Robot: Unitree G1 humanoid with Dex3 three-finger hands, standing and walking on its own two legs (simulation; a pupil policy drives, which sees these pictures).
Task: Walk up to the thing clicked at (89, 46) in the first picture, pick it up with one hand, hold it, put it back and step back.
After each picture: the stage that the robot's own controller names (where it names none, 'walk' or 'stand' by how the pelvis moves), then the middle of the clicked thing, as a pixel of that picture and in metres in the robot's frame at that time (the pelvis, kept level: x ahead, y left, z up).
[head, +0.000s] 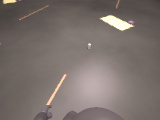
stand; (89, 46) +1.54 +0.07 -0.72
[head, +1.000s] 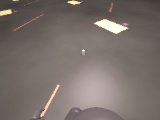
walk; (83, 52) +1.39 +0.27 -0.71
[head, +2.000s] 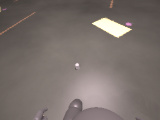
walk; (77, 66) +0.88 +0.32 -0.72
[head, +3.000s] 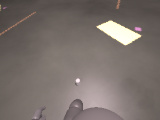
walk; (78, 82) +0.56 +0.23 -0.71
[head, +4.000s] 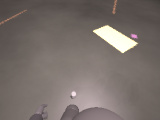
stand; (73, 95) +0.36 +0.18 -0.70
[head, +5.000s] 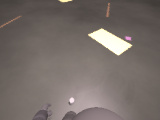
stand; (72, 101) +0.32 +0.19 -0.72
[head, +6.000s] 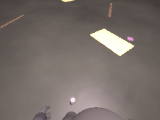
stand; (73, 101) +0.32 +0.18 -0.73
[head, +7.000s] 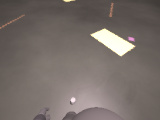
stand; (73, 100) +0.32 +0.18 -0.73
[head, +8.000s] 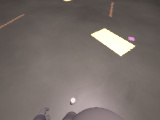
stand; (73, 101) +0.31 +0.18 -0.73
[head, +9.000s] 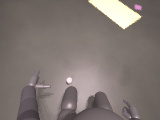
go down; (69, 80) +0.35 +0.19 -0.57
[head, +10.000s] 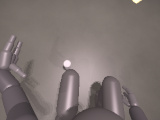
go down; (67, 65) +0.40 +0.23 -0.32
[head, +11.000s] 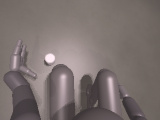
close in; (50, 59) +0.37 +0.26 -0.24
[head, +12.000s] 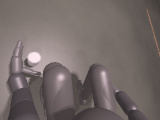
close; (33, 59) +0.37 +0.27 -0.21
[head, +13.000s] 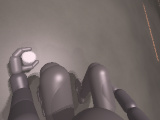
close; (29, 59) +0.36 +0.28 -0.21
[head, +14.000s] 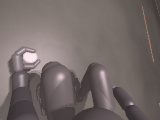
lift; (29, 58) +0.35 +0.27 -0.22
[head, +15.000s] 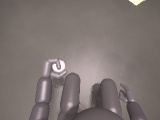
lift; (60, 69) +0.31 +0.22 -0.03
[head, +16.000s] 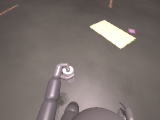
hold; (68, 75) +0.31 +0.16 +0.00
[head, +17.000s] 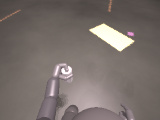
hold; (67, 75) +0.32 +0.17 +0.00
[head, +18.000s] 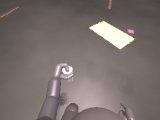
hold; (68, 74) +0.32 +0.17 -0.01
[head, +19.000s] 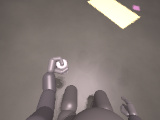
crouch; (62, 67) +0.36 +0.20 -0.06
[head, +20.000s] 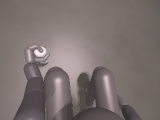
lower; (42, 55) +0.40 +0.26 -0.18
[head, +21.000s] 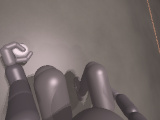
lower; (22, 53) +0.40 +0.29 -0.22
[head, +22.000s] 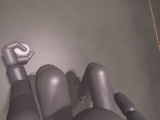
lower; (23, 53) +0.39 +0.30 -0.22
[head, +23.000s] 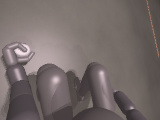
lower; (23, 53) +0.39 +0.30 -0.22
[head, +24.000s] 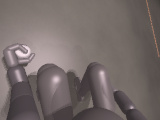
lower; (24, 55) +0.38 +0.29 -0.22
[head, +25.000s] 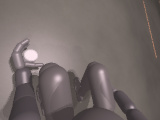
withdraw; (29, 57) +0.37 +0.26 -0.22
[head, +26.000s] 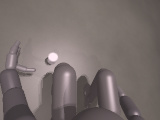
stand; (52, 58) +0.38 +0.24 -0.25
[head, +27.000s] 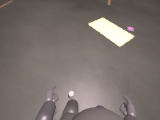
stand; (71, 94) +0.33 +0.17 -0.62
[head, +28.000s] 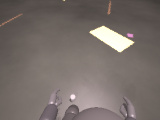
stand; (73, 98) +0.35 +0.18 -0.67
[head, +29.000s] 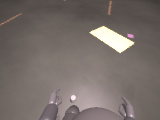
stand; (73, 98) +0.34 +0.17 -0.67
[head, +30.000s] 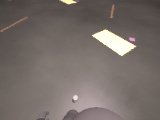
stand; (75, 98) +0.36 +0.17 -0.72
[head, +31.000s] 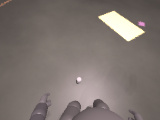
walk; (79, 80) +0.47 +0.11 -0.70
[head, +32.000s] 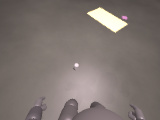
walk; (76, 66) +0.71 +0.17 -0.70
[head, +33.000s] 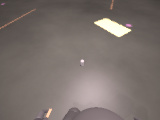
stand; (82, 62) +0.98 +0.19 -0.70
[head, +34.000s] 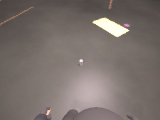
stand; (81, 62) +0.98 +0.18 -0.72
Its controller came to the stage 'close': yes
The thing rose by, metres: 0.70
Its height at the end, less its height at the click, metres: +0.00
